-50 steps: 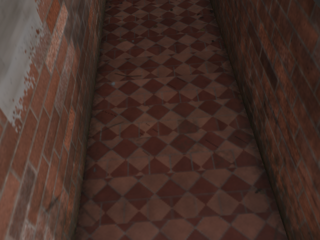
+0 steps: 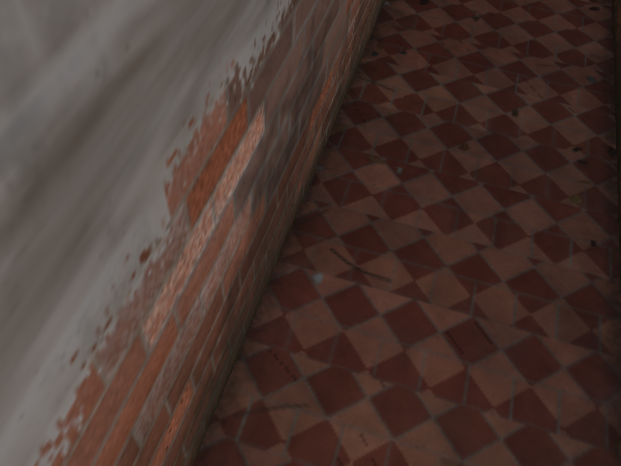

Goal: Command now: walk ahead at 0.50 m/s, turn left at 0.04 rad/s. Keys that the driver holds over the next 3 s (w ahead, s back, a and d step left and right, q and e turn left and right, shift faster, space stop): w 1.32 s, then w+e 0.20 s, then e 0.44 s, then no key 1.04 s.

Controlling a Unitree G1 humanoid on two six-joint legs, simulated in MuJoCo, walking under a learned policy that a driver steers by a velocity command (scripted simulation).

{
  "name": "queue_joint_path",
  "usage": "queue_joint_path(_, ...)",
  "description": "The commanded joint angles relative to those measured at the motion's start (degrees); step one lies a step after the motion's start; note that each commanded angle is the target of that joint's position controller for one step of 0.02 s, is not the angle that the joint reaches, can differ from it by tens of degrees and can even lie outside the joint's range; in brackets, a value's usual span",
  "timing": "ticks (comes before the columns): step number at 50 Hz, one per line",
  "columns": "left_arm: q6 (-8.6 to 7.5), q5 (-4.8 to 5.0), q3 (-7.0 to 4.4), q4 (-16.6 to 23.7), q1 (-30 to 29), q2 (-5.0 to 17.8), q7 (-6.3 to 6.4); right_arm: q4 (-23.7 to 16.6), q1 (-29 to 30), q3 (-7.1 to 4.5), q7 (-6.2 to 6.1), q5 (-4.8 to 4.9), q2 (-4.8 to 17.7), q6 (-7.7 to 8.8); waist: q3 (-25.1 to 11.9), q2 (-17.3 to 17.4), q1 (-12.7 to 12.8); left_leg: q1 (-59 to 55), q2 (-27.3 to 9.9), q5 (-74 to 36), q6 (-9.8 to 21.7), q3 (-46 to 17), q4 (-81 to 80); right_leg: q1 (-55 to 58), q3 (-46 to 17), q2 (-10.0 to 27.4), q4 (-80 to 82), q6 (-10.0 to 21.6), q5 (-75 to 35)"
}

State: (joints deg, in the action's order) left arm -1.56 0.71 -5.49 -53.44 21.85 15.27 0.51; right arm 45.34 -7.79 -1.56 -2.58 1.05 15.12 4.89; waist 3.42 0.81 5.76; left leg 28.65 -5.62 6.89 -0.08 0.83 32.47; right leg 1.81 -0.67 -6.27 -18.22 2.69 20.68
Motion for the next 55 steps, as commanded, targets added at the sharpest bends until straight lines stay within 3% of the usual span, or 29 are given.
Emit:
queue_joint_path(1,-0.44,-2.25,0.83,6.04,-6.24,3.04,0.22,3.72,-27.96,-5.70,-1.11,-2.17,16.74,-0.36,-15.90,3.56,-16.32,-39.19,-8.59,-5.83,6.61,-13.33,-4.90,-18.82,-1.35,4.92,-34.89,1.35,-30.19)
queue_joint_path(2,-1.22,-0.58,1.89,6.96,-0.30,-1.82,0.04,7.34,-32.52,-6.32,0.68,-2.48,20.00,0.46,-18.65,15.23,-12.72,-46.84,-19.07,6.56,14.69,-39.15,-12.30,-34.56,-7.19,-3.17,-52.16,-0.83,8.95)
queue_joint_path(3,-2.20,0.64,1.35,5.94,1.04,1.44,-0.04,7.21,-29.31,-4.85,1.57,-0.64,13.79,0.77,-16.17,10.41,-11.96,-44.11,-19.97,18.91,15.77,-41.83,-14.30,-42.18,-11.34,0.86,-62.13,-0.89,10.25)
queue_joint_path(4,-2.29,-3.06,2.07,9.78,-7.56,2.06,-0.15,5.45,-18.41,-3.63,-0.60,-1.16,10.04,-0.10,-3.97,12.18,-9.21,-30.29,-15.47,1.50,13.86,-24.02,-14.22,-44.18,-7.28,3.16,-61.29,2.36,5.51)
queue_joint_path(5,-0.47,-3.39,1.42,5.32,-4.58,3.59,0.68,2.90,-14.52,-3.04,-1.34,-3.50,8.07,1.10,-5.44,-3.93,-9.53,-28.98,-18.92,-3.02,11.79,-26.35,-15.45,-42.06,-10.99,2.34,-61.49,2.31,-1.65)
queue_joint_path(7,2.66,-4.86,1.95,5.95,-4.14,1.74,0.84,4.23,-12.37,-2.91,-2.51,-1.92,9.56,1.97,-3.51,-3.45,-5.70,-22.81,-16.27,-12.77,8.40,-19.60,-16.60,-38.55,-13.38,3.98,-57.29,1.84,-7.98)
queue_joint_path(9,4.50,-4.58,2.47,5.98,-3.80,0.06,0.20,6.38,-13.71,-2.76,-2.25,-0.39,9.17,2.73,-3.43,2.12,-4.63,-21.97,-13.91,-14.50,7.35,-13.24,-17.33,-38.51,-13.52,4.34,-53.15,1.38,-9.68)
queue_joint_path(14,4.82,-5.35,3.14,9.24,-16.34,-0.50,-1.28,9.24,-18.60,-1.91,-1.04,-0.52,5.86,3.55,-1.34,10.36,-8.15,-23.55,-8.99,-7.80,7.94,-3.95,-22.49,-45.63,-8.70,7.39,-42.76,-0.30,-18.11)
queue_joint_path(18,2.44,-3.74,4.16,11.28,-26.02,-1.34,-2.13,10.32,-20.70,-2.66,-1.66,-0.23,6.99,2.48,1.67,10.56,-10.39,-25.56,-7.97,-3.85,7.67,-1.01,-23.26,-46.35,-1.20,10.34,-25.81,-2.22,-25.82)
queue_joint_path(19,1.72,-1.91,4.62,11.25,-28.08,-1.84,-2.94,9.52,-19.35,-3.01,-1.56,0.30,6.88,2.03,2.53,11.16,-10.13,-20.27,-4.42,-0.38,6.06,1.90,-24.30,-38.05,2.38,9.57,-18.10,-2.48,-29.89)
queue_joint_path(21,1.85,-1.71,5.30,9.78,-27.96,-3.51,-4.13,9.17,-18.61,-3.26,-1.58,0.51,8.15,1.75,0.87,13.25,-10.10,-17.45,-7.53,-2.59,5.33,1.64,-24.73,-27.67,3.66,9.30,-15.92,-1.04,-29.32)
queue_joint_path(23,1.21,-1.45,4.14,7.71,-24.24,-0.13,-3.44,8.72,-17.78,-4.07,-0.87,-0.61,9.38,1.49,1.11,13.48,-8.54,-19.95,-8.61,-3.35,5.60,0.86,-20.29,-24.32,2.83,8.44,-10.76,-0.14,-22.28)
queue_joint_path(24,0.71,-2.85,3.61,6.58,-22.19,1.91,-3.56,9.18,-18.57,-4.14,-0.20,-1.00,10.34,1.26,0.23,9.65,-7.56,-20.30,-9.14,-9.60,5.44,2.15,-15.30,-19.40,2.95,7.69,-10.62,0.97,-20.80)
queue_joint_path(26,-1.76,-4.48,1.98,0.13,-4.79,5.72,-2.72,8.90,-23.09,-2.84,0.23,-2.30,5.01,1.20,-7.44,1.47,-2.91,-15.73,-3.99,-2.97,4.38,3.99,4.73,-3.25,0.77,9.42,-9.56,2.71,-15.81)
queue_joint_path(27,-2.28,-5.48,0.40,-0.15,-0.30,13.35,-2.35,7.16,-31.32,-0.98,1.24,-1.80,-1.59,0.30,-15.46,-15.66,-4.80,1.47,2.55,20.28,2.67,6.51,26.30,13.31,-17.36,24.55,-7.76,9.32,-2.52)
queue_joint_path(28,-0.50,-2.51,-0.54,-0.43,2.29,14.77,-1.19,7.04,-28.51,-1.64,1.11,-2.26,1.15,-0.29,-17.28,-24.17,-2.47,9.31,6.31,24.78,3.90,1.96,39.81,8.84,-33.63,26.76,6.51,12.85,27.29)
queue_joint_path(29,0.24,1.78,-0.51,-1.18,-0.88,12.18,-0.53,9.28,-26.29,-2.94,0.35,1.37,5.85,0.84,-17.47,-23.34,-2.30,13.47,1.41,21.10,0.97,-5.67,51.82,7.23,-31.41,23.16,4.27,11.28,22.71)
queue_joint_path(30,0.10,2.06,0.47,-0.34,-4.22,9.26,-0.17,8.35,-22.20,-3.30,-0.20,1.70,7.42,1.00,-13.55,-19.21,-2.96,14.85,-0.16,18.08,0.65,-4.26,54.13,2.44,-25.52,21.78,2.52,8.79,13.67)
queue_joint_path(32,-0.99,-0.72,1.16,0.79,-10.94,5.82,-0.49,7.19,-18.14,-4.15,-1.20,-0.44,6.95,-0.89,-9.77,-11.86,-6.01,10.83,-2.32,11.62,-0.87,-4.38,52.90,-6.69,-19.21,19.35,2.35,8.78,-4.31)
queue_joint_path(35,-1.77,-0.47,1.05,-0.92,-10.06,3.32,0.08,5.95,-15.91,-4.34,-1.50,-0.14,4.65,-2.42,-5.84,-8.78,-7.06,6.21,-2.52,10.44,0.15,-3.98,46.43,-12.59,-13.93,17.92,5.76,9.96,-10.10)
queue_joint_path(38,-1.83,0.03,0.18,-1.89,-6.24,4.69,1.90,4.80,-13.52,-4.47,-2.20,-0.19,3.10,-3.00,-0.96,-7.40,-7.94,6.70,-3.24,8.00,-0.13,-3.93,37.46,-16.16,-11.61,17.38,7.55,7.70,-12.92)
queue_joint_path(40,-2.14,0.11,-0.67,-1.15,-4.45,6.90,3.01,2.84,-6.54,-4.10,-1.67,-1.51,2.65,-3.15,0.09,-5.30,-5.71,10.30,-2.95,4.08,-1.56,-3.09,31.29,-14.05,-12.99,17.90,9.34,7.09,-7.97)
queue_joint_path(41,-2.33,0.36,-1.23,-0.77,-2.66,8.45,3.16,1.91,-4.72,-3.83,-1.38,-1.17,2.33,-2.99,-0.46,-5.07,-5.23,12.34,-3.35,2.34,-1.54,-3.72,28.54,-12.59,-14.76,18.06,10.96,7.90,4.37)
queue_joint_path(45,-2.80,0.32,-1.38,0.93,0.75,9.23,2.83,-0.44,2.11,-2.91,-0.85,-0.66,2.98,-2.07,3.97,-1.17,-2.77,15.61,-2.18,-2.14,-1.75,-3.53,17.93,-10.22,-15.28,18.93,12.78,8.30,2.11)
queue_joint_path(49,-2.08,1.68,-1.59,1.66,5.66,9.02,2.05,-1.57,5.48,-1.20,-0.69,-0.16,1.90,-1.22,4.83,-0.55,-0.63,13.13,-0.41,-0.86,-0.97,-0.43,9.07,-5.72,-11.12,16.88,11.50,7.88,-5.53)
queue_joint_path(50,-1.86,1.85,-1.67,1.87,7.05,9.40,1.93,-2.09,7.29,-0.79,-0.34,-0.04,1.73,-0.99,5.63,-1.10,0.03,11.86,0.50,-0.40,-0.67,0.97,7.63,-5.63,-10.54,16.91,11.62,8.16,-7.92)
queue_joint_path(51,-2.05,0.58,-2.09,2.13,6.32,10.33,1.17,-2.56,9.02,-0.49,-0.13,0.41,1.70,-0.97,7.35,1.23,0.31,14.96,0.20,0.63,-0.03,0.53,6.45,-2.68,-12.70,19.18,10.97,7.19,-18.15)
queue_joint_path(53,-1.68,1.05,-1.73,1.74,7.69,9.32,0.71,-3.63,8.30,0.32,1.56,-0.28,1.02,-0.90,2.21,-0.45,-1.33,15.18,1.52,8.29,0.73,0.53,5.27,6.59,-11.94,20.69,5.91,9.06,-31.32)
queue_joint_path(55,-1.08,0.71,-1.98,1.26,5.13,10.21,1.29,-3.90,4.69,0.29,3.16,0.31,1.45,-1.44,-2.76,-2.93,-6.14,1.61,6.03,10.84,2.74,5.64,0.77,4.92,-4.33,16.46,-3.95,7.65,-56.67)
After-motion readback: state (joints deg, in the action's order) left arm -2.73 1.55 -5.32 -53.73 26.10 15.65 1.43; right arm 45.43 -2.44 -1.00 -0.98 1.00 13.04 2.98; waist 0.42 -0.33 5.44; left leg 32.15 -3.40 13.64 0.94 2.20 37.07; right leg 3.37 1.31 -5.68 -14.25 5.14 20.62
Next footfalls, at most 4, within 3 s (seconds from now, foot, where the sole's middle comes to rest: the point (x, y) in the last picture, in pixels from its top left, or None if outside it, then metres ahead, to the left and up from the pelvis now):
0.52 right None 0.44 -0.23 -0.76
1.14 left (362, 341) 0.73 -0.06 -0.76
1.62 right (469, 234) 1.08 -0.33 -0.76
2.10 left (412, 184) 1.24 -0.17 -0.76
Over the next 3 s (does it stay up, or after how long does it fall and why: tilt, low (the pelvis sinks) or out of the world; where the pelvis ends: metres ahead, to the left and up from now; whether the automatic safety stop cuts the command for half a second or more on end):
stays up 1.14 -0.31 0.02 its command is cut before an obstacle after 0.1 s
